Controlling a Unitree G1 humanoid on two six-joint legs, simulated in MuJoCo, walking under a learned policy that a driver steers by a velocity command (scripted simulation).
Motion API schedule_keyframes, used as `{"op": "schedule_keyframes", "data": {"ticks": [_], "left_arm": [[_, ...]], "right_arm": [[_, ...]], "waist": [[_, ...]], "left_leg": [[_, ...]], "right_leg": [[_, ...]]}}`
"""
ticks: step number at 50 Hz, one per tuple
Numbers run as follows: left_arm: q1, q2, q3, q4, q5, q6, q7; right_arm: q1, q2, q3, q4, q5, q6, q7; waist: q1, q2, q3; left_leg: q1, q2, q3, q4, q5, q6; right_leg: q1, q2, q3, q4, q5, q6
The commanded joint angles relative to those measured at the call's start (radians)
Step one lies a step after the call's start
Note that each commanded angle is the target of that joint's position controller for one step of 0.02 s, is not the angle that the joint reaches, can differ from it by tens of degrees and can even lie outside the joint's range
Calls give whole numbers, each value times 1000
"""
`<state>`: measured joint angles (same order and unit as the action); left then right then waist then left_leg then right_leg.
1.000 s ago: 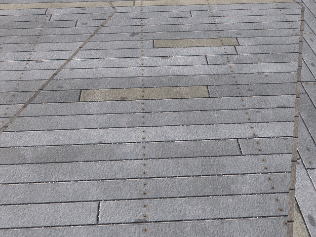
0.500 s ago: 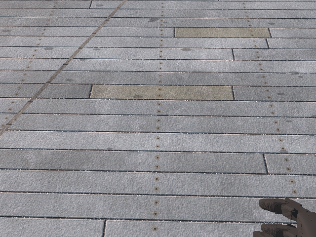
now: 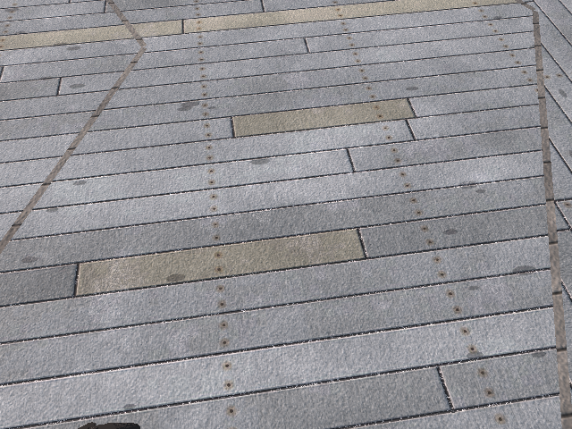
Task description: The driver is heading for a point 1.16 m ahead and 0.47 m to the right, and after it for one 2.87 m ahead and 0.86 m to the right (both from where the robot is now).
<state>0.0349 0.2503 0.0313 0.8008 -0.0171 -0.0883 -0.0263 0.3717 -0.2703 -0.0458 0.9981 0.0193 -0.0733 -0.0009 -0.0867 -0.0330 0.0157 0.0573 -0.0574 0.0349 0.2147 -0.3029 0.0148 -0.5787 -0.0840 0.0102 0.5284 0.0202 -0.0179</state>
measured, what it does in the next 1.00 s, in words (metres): walks ahead, turning right: right foot, then left foot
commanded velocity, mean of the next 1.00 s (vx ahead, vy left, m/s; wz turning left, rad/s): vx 0.50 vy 0.00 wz -0.23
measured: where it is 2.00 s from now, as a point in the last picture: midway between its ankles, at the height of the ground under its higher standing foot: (379, 226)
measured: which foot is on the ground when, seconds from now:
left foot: down 0.00-0.08, up 0.10-0.58, down 0.60-1.00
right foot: up 0.00-0.04, down 0.06-0.60, up 0.62-1.00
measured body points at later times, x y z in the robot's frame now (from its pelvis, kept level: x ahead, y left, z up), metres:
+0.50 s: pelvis +0.28 -0.03 +0.01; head +0.30 -0.03 +0.45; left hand +0.26 +0.24 -0.13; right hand +0.48 -0.27 -0.10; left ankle +0.47 +0.12 -0.70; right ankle +0.17 -0.13 -0.74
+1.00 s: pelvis +0.54 -0.01 +0.00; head +0.56 -0.03 +0.45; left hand +0.78 +0.19 -0.09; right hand +0.49 -0.29 -0.13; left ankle +0.48 +0.11 -0.74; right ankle +0.67 -0.21 -0.69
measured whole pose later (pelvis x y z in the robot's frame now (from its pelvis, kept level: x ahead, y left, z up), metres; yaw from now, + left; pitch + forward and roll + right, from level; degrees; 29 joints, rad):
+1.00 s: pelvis +0.54 -0.01 +0.00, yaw -16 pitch +1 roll +3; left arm 0.12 0.27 0.07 0.78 -0.02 -0.03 -0.03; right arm 0.29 -0.27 -0.08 0.95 0.00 -0.09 -0.01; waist -0.07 -0.03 0.03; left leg 0.04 -0.01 0.24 0.22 -0.27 0.00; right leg -0.67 -0.13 0.01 0.73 -0.01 -0.03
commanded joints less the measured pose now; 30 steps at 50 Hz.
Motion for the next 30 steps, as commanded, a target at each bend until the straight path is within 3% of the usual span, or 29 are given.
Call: {"op": "schedule_keyframes", "data": {"ticks": [1,2,3,4,5,6,7,8,9,10,11,13,15,19,23,26,28,29,30], "left_arm": [[-10,125,34,-72,-3,-22,-11],[132,164,57,-30,-2,-23,-6],[327,231,81,17,8,-21,3],[432,328,106,49,17,-12,3],[438,234,78,45,14,-11,-1],[348,185,59,32,12,-13,1],[260,160,50,11,14,-14,2],[205,132,42,5,19,-15,-1],[190,111,34,5,28,-22,-7],[172,115,37,10,27,-24,-8],[176,112,37,16,24,-28,-9],[199,142,44,34,23,-33,-2],[236,150,48,54,19,-26,10],[293,160,48,83,11,-16,26],[379,165,51,131,-2,0,30],[372,184,62,136,-7,16,40],[341,197,68,127,-6,25,43],[331,177,60,121,0,28,42],[326,130,40,92,16,28,41]], "right_arm": [[0,-183,-39,-32,1,12,-6],[-13,-170,-34,-38,-3,18,-6],[-12,-133,-16,-62,-19,18,-7],[107,-9,21,-74,-20,-3,4],[78,-65,11,-59,-6,-28,7],[-14,-151,-13,-87,25,-43,12],[-70,-150,-13,-101,28,-48,8],[-102,-137,-16,-104,11,-44,2],[-97,-126,-21,-100,-3,-35,-1],[-61,-92,-17,-95,-2,-21,0],[-58,-80,-15,-88,-2,-10,-2],[-95,-67,-13,-106,-6,5,-4],[-175,-71,-15,-136,-17,2,-4],[-312,-46,-7,-174,-13,-10,8],[-437,-52,-3,-223,-6,-21,23],[-442,-85,-11,-240,-4,-37,37],[-350,-120,-29,-219,-4,-46,36],[-207,-161,-52,-177,-5,-48,28],[-25,-226,-73,-144,-22,-48,17]], "waist": [[77,109,12],[149,100,-75],[221,45,-228],[185,-210,-370],[205,-193,-393],[189,-134,-238],[158,-67,-147],[133,-14,-76],[107,-39,-45],[75,-67,-58],[71,-49,-50],[66,-36,-15],[85,-14,11],[128,-20,37],[161,-16,74],[130,-29,63],[70,-50,7],[3,-39,-85],[-65,30,-240]], "left_leg": [[14,310,-129,86,532,147],[-16,261,-88,255,678,123],[-179,206,-44,526,566,90],[-608,26,8,918,116,10],[-735,14,-147,1053,-261,23],[-818,72,-156,1106,-203,45],[-802,129,-122,1071,-107,50],[-771,163,-107,1009,-36,46],[-694,193,-115,955,5,45],[-657,200,-110,926,35,32],[-641,204,-103,908,49,23],[-684,213,-98,837,103,0],[-744,213,-94,706,203,-18],[-702,172,-53,454,398,-17],[-710,142,-58,331,391,-7],[-666,127,-80,266,316,14],[-500,91,-49,245,252,34],[-290,78,-32,236,256,60],[15,221,-170,287,251,117]], "right_leg": [[87,36,-25,-45,-101,-45],[280,67,-53,-64,-97,-75],[586,-38,56,-18,-76,-131],[974,-279,521,-93,-278,-290],[987,-309,719,-223,-366,-294],[862,-280,574,-237,-369,-242],[715,-243,442,-260,-280,-219],[588,-204,351,-300,-202,-209],[495,-165,266,-313,-44,-185],[465,-155,239,-346,-64,-197],[433,-141,211,-371,-47,-205],[410,-148,171,-404,10,-228],[440,-136,129,-417,29,-220],[454,-94,47,-433,10,-180],[551,-131,81,-392,4,-180],[621,-172,131,-319,52,-162],[615,-160,139,-216,209,-142],[564,-103,107,-60,287,-116],[385,-34,61,220,110,-79]]}}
